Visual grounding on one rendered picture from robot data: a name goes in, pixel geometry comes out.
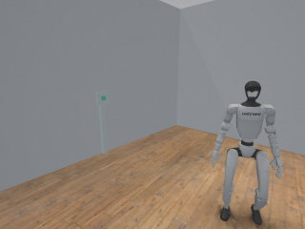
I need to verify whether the right robot forearm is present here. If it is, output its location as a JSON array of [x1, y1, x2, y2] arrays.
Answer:
[[213, 123, 226, 151]]

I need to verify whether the right robot upper arm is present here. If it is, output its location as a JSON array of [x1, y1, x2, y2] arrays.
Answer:
[[221, 104, 238, 131]]

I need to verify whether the left robot thigh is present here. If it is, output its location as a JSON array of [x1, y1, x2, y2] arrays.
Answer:
[[254, 149, 270, 200]]

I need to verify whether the left robot forearm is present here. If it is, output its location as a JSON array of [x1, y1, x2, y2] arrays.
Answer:
[[268, 127, 281, 157]]

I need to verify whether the panel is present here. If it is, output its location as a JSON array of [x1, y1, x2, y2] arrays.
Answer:
[[95, 91, 109, 155]]

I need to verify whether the robot left hand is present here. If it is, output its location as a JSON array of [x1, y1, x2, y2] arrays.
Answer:
[[270, 156, 283, 178]]

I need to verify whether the left robot upper arm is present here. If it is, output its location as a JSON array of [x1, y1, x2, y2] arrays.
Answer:
[[263, 104, 276, 134]]

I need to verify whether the right robot shin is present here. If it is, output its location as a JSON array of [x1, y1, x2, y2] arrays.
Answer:
[[222, 185, 232, 209]]

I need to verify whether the robot right hand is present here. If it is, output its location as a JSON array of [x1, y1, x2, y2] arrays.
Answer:
[[212, 149, 221, 168]]

